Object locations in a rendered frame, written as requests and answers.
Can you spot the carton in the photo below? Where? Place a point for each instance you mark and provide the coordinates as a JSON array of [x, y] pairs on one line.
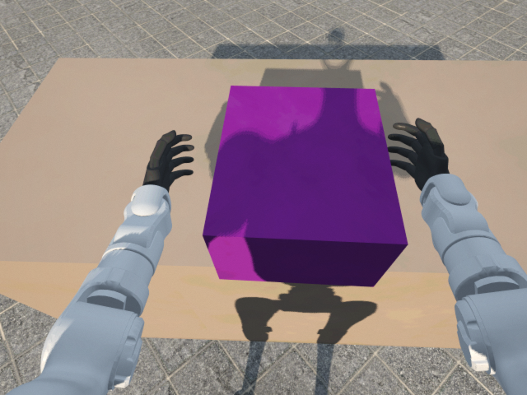
[[303, 189]]

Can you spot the pedestal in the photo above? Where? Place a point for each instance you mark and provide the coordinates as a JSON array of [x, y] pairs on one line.
[[79, 149]]

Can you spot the right robot upper arm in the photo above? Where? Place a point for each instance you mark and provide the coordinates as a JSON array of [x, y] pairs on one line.
[[492, 332]]

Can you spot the left robot hand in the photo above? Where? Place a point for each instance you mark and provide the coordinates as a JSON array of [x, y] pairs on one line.
[[159, 169]]

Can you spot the robot right forearm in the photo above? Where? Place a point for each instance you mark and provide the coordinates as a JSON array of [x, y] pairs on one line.
[[472, 255]]

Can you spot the right robot hand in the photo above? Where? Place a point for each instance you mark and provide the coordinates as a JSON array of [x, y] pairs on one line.
[[429, 158]]

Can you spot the left robot upper arm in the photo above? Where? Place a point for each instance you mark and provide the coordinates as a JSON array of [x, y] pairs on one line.
[[95, 349]]

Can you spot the robot left forearm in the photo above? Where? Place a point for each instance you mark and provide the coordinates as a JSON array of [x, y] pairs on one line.
[[123, 275]]

